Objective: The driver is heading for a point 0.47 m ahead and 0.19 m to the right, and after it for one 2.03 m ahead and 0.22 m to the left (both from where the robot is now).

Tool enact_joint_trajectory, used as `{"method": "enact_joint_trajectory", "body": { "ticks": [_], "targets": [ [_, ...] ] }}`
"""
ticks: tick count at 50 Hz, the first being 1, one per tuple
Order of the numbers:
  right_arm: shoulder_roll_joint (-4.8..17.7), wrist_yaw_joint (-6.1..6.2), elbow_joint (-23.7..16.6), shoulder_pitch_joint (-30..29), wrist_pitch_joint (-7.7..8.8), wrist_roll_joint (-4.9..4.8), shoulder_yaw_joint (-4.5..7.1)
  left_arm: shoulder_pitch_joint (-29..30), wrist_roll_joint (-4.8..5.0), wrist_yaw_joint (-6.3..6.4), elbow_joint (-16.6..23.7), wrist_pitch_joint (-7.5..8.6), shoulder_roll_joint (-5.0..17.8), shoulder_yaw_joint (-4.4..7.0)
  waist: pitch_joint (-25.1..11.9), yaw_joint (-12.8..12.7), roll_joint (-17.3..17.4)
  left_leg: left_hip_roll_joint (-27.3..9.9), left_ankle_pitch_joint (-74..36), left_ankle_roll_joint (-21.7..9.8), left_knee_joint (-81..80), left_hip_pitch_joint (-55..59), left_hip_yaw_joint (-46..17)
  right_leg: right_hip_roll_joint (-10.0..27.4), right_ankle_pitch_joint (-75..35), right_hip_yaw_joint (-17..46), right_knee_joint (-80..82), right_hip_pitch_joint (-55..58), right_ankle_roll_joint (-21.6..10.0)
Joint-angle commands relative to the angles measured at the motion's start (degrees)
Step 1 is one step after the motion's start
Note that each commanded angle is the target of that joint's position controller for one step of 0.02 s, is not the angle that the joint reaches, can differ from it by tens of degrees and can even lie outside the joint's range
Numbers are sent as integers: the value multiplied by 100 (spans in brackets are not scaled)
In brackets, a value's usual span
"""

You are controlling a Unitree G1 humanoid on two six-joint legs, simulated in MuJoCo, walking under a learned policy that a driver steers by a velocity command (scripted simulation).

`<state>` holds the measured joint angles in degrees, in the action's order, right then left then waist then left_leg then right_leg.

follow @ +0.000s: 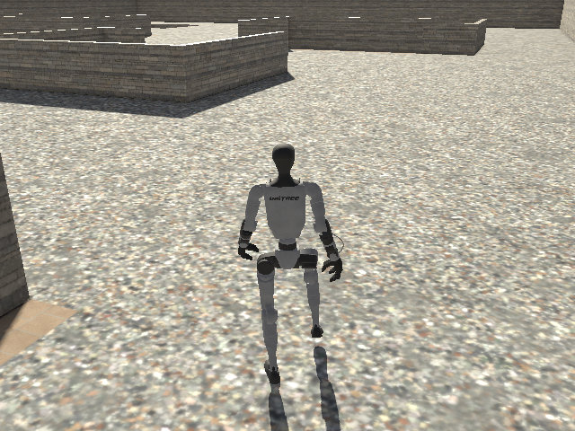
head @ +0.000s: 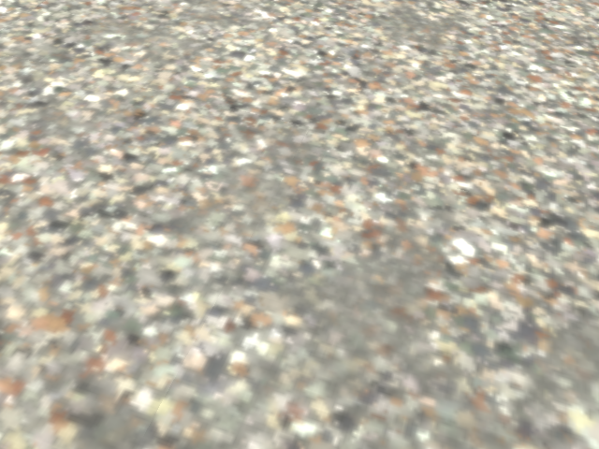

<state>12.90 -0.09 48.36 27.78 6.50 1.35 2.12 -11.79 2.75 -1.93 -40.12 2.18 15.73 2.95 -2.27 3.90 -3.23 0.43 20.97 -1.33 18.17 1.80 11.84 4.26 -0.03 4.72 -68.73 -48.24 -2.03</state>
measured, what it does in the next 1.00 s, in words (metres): walks ahead: right foot, then left foot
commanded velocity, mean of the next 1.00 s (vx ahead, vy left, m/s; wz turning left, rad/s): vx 0.58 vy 0.00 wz -0.13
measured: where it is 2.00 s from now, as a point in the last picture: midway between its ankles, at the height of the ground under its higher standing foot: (329, 377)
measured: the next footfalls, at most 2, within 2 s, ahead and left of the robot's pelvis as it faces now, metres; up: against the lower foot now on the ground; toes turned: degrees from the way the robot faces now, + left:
right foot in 0.22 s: +0.34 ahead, -0.09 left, +0.00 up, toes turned -14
left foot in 0.64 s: +0.77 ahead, -0.06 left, +0.00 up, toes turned -23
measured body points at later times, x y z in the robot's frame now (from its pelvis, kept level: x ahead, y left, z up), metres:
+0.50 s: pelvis +0.38 -0.05 +0.00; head +0.40 -0.06 +0.45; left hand +0.50 +0.19 -0.12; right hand +0.53 -0.35 -0.05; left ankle +0.65 +0.07 -0.66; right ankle +0.31 -0.08 -0.74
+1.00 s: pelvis +0.64 -0.08 +0.00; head +0.69 -0.07 +0.45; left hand +0.87 +0.15 -0.10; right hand +0.74 -0.39 -0.09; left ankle +0.73 -0.05 -0.74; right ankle +0.74 -0.30 -0.67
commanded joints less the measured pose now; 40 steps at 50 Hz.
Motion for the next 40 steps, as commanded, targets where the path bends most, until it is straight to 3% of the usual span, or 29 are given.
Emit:
{"method": "enact_joint_trajectory", "body": {
  "ticks": [1, 4, 7, 8, 9, 10, 11, 12, 13, 14, 15, 16, 18, 20, 22, 23, 24, 25, 28, 30, 31, 32, 33, 34, 35, 36, 37, 38, 40],
  "targets": [
    [639, 140, -317, -394, 107, 52, 108, 626, -21, -68, 549, 30, 195, 50, 1196, -158, 569, -1217, -1633, -23, -1373, -676, -251, 4, -723, -270, 722, -398, -52],
    [827, 220, -200, -211, 31, 14, 125, 1111, -1, -251, 715, 102, 67, -4, 1346, -53, 430, -1223, -2887, 232, -1297, -261, 248, -103, -826, -869, 1831, -18, -299],
    [1384, 359, -167, -106, -137, 1, 229, 1249, 54, -369, 909, 151, 227, 76, 952, -310, 909, -1346, -7207, 350, -330, 380, 530, -671, -275, -1655, 2462, 1067, -596],
    [1562, 424, -206, -188, -228, -17, 283, 891, 102, -368, 874, 110, 380, 146, 701, -601, 1194, -1465, -8402, 306, 252, 593, 548, -839, 35, -1778, 2455, 1496, -656],
    [1711, 456, -301, -447, -305, -36, 340, 125, 124, -344, 725, 31, 629, 267, 344, -1075, 1447, -1601, -9316, 201, 1151, 552, 501, -933, 459, -1761, 2343, 2287, -781],
    [1793, 413, -463, -864, -326, -45, 381, -1116, 98, -279, 422, -68, 1094, 477, -192, -1698, 1471, -1640, -9467, 58, 2504, 33, 344, -939, 772, -1500, 2347, 3740, -1018],
    [1686, 300, -624, -1323, -252, -127, 368, -2417, 45, -132, 34, -141, 1409, 671, -589, -2289, 1054, -1219, -7565, -37, 4497, -1179, 256, -785, 474, -848, 3214, 5695, -1241],
    [406, 136, -797, -1428, -22, 23, 35, -2290, -55, -31, -247, -181, 1369, 574, 128, -1604, -972, -15, 641, 1, 7110, -3478, -200, -334, 793, 302, 2956, 6310, -1432],
    [-24, 33, -1309, -796, 302, -276, -162, -1567, -304, -50, 207, 12, 1208, 407, -765, -685, -1495, 442, 1350, -57, 8296, -5253, -1575, 672, 2813, 3607, 4065, 7028, -2597],
    [651, -17, -1551, -1599, 527, -343, -71, -1737, -293, -50, 272, 113, 814, 368, -717, -1136, -437, 188, 605, -318, 7840, -5489, -2108, 888, 3785, 4412, 5346, 6657, -2395],
    [825, -28, -1678, -1778, 580, -442, -8, -1600, -291, -79, 248, 224, 723, 334, -150, -782, 391, -31, 58, -405, 7052, -5352, -2113, 909, 3893, 4301, 5735, 5848, -2146],
    [775, 2, -1545, -1594, 523, -322, -5, -1103, -247, -108, 343, 285, 706, 314, 233, -377, 1103, -286, -263, -303, 6500, -4904, -2146, 745, 3563, 3929, 5777, 4840, -1986],
    [894, 33, -1414, -1243, 287, -175, 63, -442, -285, -22, 532, 336, 690, 290, 594, 69, 865, -534, -442, 63, 5785, -4240, -2214, 209, 2917, 3145, 5872, 3514, -1920],
    [996, 90, -1448, -1400, 135, -76, 96, -293, -213, 95, 490, 338, 579, 232, 864, 126, 761, -721, -700, 340, 4804, -3858, -1859, -95, 1670, 2126, 5873, 2669, -1746],
    [658, 73, -1659, -2082, 144, 121, -41, -315, -225, 270, 324, 307, 529, 190, 1011, -167, 473, -630, -1951, 496, 3383, -3194, -1243, -568, -934, 782, 5493, 1941, -1365],
    [391, 13, -1673, -2415, 181, 160, -132, -613, -194, 323, 139, 272, 483, 176, 883, -468, 347, -462, -2873, 467, 2588, -2709, -1019, -811, -1161, 331, 5325, 1843, -1131],
    [216, -38, -1694, -2721, 208, 122, -183, -1126, -175, 323, -70, 260, 476, 170, 692, -825, 283, -276, -3767, 419, 2087, -2379, -870, -757, -802, 293, 5352, 2001, -1001],
    [239, -66, -1708, -2839, 209, 30, -165, -1397, -170, 299, -191, 248, 538, 172, 578, -1014, 100, -170, -4228, 365, 1668, -2354, -865, -602, -590, 364, 5367, 2385, -954],
    [560, -153, -1822, -3177, 199, -128, -19, -1536, -206, 276, -422, 191, 550, 162, 496, -1170, -177, -27, -4051, 31, 910, -2818, -985, -197, -759, 407, 4854, 3739, -763],
    [878, -233, -1614, -2481, 199, -159, 149, -1253, -355, 324, -374, 156, 661, 193, 38, -742, -288, 245, -3427, -217, 1021, -2450, -1041, 36, -2197, 378, 4106, 4440, -558],
    [1090, -265, -1376, -1602, 200, -177, 268, -836, -390, 355, -232, 125, 802, 235, -324, -215, -334, 379, -3224, -309, 1019, -1898, -1004, -1, -3129, 205, 3262, 4649, -381],
    [1253, -267, -1139, -616, 180, -166, 342, -339, -409, 377, -34, 102, 802, 231, -695, 379, -229, 170, -3703, -393, 860, -1012, -1176, -230, -2933, -30, 1762, 4307, -120],
    [1621, -276, -1181, -475, 152, -67, 361, -989, -581, 365, 171, 102, 230, 110, -1397, -142, 1441, -994, -5939, -977, 1485, 721, -2756, -916, 1438, -335, -653, 2726, 262],
    [1714, -295, -1389, -831, 132, 73, 343, -2050, -411, 246, 149, 117, 103, -56, -2346, -566, 2164, -2206, -5346, -2153, 886, 2209, -5695, -1430, 3752, 282, -2120, 1153, 571],
    [1497, -260, -1638, -1191, 0, -43, 394, -1703, -309, 205, 115, 79, 649, 6, -2513, -226, 1259, -2041, -3020, -2040, 526, 1998, -5857, -998, 3178, 723, -2444, 891, 480],
    [1183, -189, -1746, -1483, -158, -142, 310, -754, -303, 215, 344, 33, 899, 87, -1694, -82, 444, -1591, -1717, -1654, 307, 969, -5135, -827, 2728, 560, -1983, 793, 388],
    [1134, -143, -1771, -1650, -268, -164, 262, -313, -338, 262, 499, -12, 823, 90, -936, -240, -43, -1330, -1248, -1464, 62, -99, -4804, -750, 2491, 446, -1551, 728, 367],
    [1186, -101, -1785, -1740, -321, -159, 276, -161, -397, 311, 604, -66, 781, 89, -574, -394, -45, -1073, -1202, -1375, -122, -817, -4632, -667, 2330, 453, -1048, 901, 361],
    [1129, -66, -1795, -1902, -405, -133, 289, -278, -407, 362, 566, -121, 626, 86, -229, -620, 423, -568, -1556, -1144, -260, -1594, -4096, -596, 2229, 399, -77, 1340, 381]
  ]
}}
